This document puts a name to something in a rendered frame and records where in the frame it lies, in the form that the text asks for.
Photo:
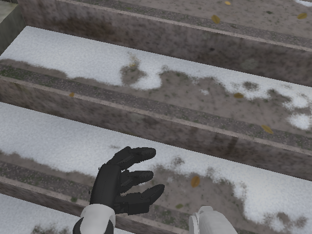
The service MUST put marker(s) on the robot right shin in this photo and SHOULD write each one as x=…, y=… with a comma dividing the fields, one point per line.
x=205, y=208

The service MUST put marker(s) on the robot left forearm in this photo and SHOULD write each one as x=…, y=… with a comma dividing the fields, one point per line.
x=96, y=219

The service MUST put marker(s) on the robot right thigh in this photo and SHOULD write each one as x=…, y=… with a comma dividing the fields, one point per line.
x=210, y=222

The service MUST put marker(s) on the robot left hand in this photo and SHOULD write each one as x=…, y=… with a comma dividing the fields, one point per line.
x=111, y=182

